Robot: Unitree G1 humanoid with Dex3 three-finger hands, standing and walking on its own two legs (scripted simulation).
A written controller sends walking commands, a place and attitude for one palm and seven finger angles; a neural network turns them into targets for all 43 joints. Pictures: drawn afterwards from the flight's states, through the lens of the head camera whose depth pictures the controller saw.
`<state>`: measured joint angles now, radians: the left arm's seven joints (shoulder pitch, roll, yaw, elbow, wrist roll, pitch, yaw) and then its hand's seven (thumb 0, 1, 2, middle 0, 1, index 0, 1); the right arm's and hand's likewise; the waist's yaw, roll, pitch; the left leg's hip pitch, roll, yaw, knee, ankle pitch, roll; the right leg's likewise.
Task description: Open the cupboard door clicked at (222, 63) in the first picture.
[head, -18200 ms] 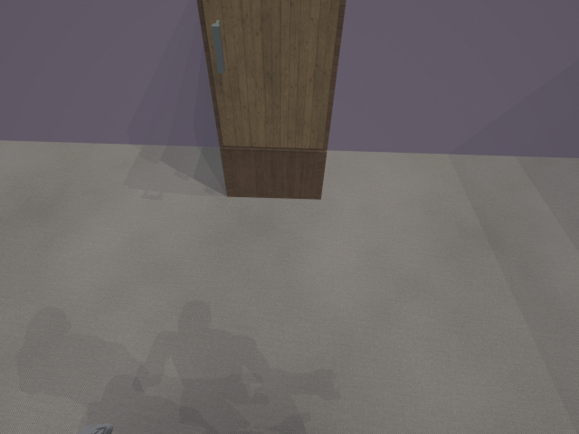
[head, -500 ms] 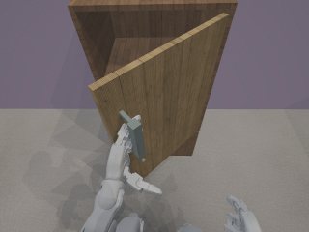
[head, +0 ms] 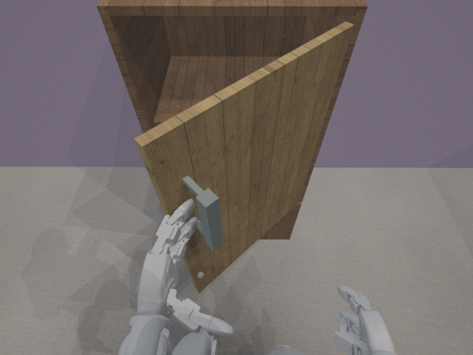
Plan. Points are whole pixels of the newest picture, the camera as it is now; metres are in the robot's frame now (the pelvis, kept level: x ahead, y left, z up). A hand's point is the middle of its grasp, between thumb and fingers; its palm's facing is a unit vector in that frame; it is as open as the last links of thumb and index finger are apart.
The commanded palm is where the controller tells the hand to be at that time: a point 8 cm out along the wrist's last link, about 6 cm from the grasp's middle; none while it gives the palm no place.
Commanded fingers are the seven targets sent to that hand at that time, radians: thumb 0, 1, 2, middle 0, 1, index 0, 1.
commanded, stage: slide the hand sideways off the handle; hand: left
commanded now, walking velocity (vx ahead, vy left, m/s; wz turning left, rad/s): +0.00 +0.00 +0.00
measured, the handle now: (202, 214) +0.33 +0.08 +0.06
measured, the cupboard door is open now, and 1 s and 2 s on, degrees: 43 43 43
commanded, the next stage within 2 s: draw the hand back to the body in 0.42 s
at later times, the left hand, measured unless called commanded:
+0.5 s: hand (166, 309) +0.19 +0.11 +0.05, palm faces +0.02 -1.00 -0.02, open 16.3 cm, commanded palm +0.17 +0.16 +0.06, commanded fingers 0.00 -0.50 0.30 -0.15 -0.30 -0.15 -0.30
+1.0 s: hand (107, 292) +0.19 +0.17 +0.12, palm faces +0.04 -1.00 -0.06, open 16.3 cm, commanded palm +0.16 +0.23 +0.14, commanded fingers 0.00 -0.32 0.38 -0.16 -0.30 -0.16 -0.30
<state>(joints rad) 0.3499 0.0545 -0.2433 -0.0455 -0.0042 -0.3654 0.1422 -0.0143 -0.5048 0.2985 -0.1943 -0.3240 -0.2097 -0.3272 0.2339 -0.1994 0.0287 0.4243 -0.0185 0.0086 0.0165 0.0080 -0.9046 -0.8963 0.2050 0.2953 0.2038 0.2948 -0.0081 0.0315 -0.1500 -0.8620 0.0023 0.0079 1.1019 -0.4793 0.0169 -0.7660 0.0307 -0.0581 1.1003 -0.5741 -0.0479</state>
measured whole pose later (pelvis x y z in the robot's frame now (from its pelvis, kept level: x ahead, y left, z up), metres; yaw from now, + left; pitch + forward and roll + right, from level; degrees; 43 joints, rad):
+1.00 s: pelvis +0.01 +0.00 +0.02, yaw +1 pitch +9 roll -2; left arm 0.60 0.22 0.07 -0.32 -0.25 -0.26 -0.13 -0.01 -0.49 0.30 -0.15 -0.30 -0.15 -0.30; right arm 0.29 -0.24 0.03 0.43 0.04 -0.07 -0.07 0.01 -0.90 -0.90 0.21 0.30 0.20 0.29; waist 0.01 0.06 -0.15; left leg -0.69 0.01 -0.02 0.98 -0.44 0.01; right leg -0.57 0.04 -0.08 0.94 -0.52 -0.05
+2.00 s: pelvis +0.02 +0.00 +0.08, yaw +0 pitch -3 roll +0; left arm 0.48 0.34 0.32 -0.39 -0.08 -0.06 0.11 0.01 0.86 0.89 -0.21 -0.30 -0.20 -0.30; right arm 0.20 -0.23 0.03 0.62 0.01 -0.07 -0.08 0.01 -0.90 -0.90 0.21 0.30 0.20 0.29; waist 0.06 0.05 0.00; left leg -0.15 -0.01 0.02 0.44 -0.23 0.02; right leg -0.05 0.03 -0.03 0.39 -0.29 -0.03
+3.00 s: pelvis -0.07 +0.03 +0.07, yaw +3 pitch +0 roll -3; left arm 0.54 0.44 0.44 -0.51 -0.01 -0.19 0.15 0.01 0.88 0.90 -0.21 -0.30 -0.21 -0.30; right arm 0.24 -0.21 0.01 0.56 0.00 -0.04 -0.09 0.01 -0.90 -0.90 0.21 0.30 0.21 0.30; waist -0.02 0.02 0.03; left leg -0.43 -0.02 -0.01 0.52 -0.11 0.07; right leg -0.27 0.08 0.02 0.61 -0.28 0.00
